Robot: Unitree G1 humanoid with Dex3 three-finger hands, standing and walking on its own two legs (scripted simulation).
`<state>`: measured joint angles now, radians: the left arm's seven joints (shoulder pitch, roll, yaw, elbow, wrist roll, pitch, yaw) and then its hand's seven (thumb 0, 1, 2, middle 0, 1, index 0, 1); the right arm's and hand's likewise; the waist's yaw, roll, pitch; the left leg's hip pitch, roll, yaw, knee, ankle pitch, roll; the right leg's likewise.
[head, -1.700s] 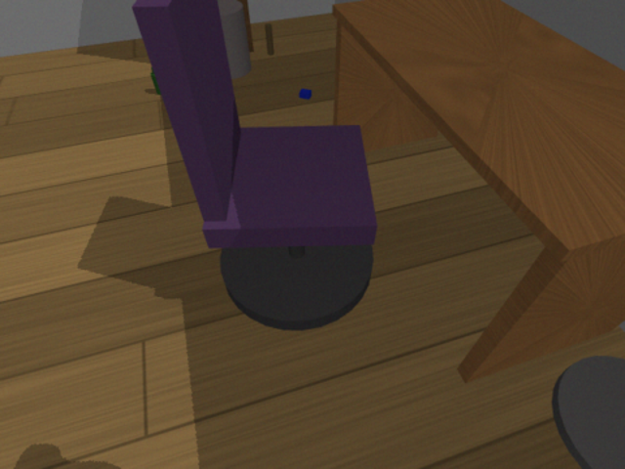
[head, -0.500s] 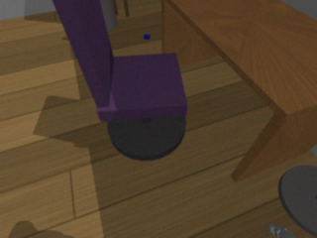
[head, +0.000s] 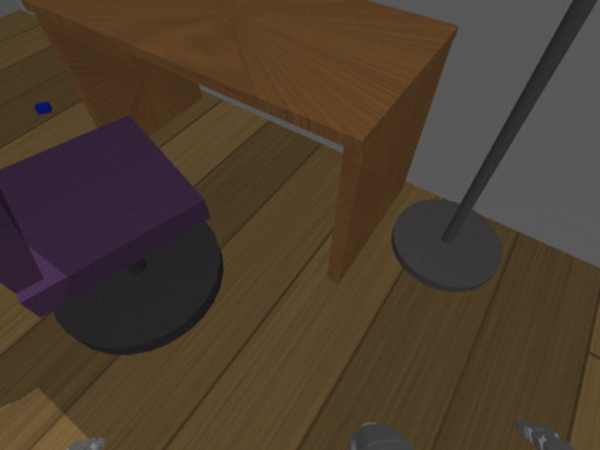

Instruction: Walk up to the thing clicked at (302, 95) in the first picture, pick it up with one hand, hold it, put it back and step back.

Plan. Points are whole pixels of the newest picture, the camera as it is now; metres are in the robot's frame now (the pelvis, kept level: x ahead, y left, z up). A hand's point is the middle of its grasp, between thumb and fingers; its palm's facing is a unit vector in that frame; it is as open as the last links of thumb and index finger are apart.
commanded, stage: walk up
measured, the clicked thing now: (43, 108) +1.88 +1.26 -0.75
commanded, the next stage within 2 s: none
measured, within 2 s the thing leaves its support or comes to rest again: neither
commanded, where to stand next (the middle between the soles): +0.08 -0.07 m, yaw -75 degrees
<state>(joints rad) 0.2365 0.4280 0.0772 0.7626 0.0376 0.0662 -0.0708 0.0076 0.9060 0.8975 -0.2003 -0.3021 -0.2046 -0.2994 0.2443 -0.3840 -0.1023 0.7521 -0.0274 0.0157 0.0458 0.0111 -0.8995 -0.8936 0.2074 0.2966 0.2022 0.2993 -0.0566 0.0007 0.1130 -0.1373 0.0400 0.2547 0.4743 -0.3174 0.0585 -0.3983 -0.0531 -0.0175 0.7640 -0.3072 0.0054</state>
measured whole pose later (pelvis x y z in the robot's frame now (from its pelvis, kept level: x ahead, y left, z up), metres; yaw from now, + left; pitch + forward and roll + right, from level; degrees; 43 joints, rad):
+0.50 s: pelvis +0.05 +0.02 -0.02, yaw -29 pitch -2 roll +0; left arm 0.22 0.42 0.07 0.63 0.04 0.07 -0.04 0.01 0.90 0.90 -0.21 -0.30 -0.21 -0.30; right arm 0.25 -0.40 -0.06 0.73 -0.02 -0.02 -0.01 0.01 -0.90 -0.89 0.21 0.30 0.20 0.30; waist -0.01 -0.03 0.12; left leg -0.37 0.05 0.04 0.68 -0.28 0.00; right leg -0.43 0.14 0.19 0.95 -0.48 0.03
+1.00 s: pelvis +0.04 +0.00 -0.03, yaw -51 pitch -2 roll -1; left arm 0.32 0.39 0.05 0.71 0.02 0.00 -0.01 0.01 0.90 0.90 -0.21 -0.30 -0.21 -0.30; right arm 0.28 -0.43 -0.05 0.75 0.00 0.02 0.01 0.01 -0.90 -0.89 0.21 0.30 0.20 0.30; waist 0.00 0.06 0.09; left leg -0.51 0.06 0.02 1.04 -0.49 0.02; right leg -0.37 0.06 0.11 0.77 -0.36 0.00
